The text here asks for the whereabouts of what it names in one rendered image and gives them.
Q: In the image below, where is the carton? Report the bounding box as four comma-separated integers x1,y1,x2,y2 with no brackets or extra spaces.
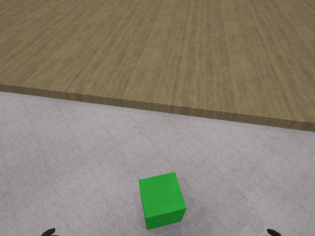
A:
139,172,187,230

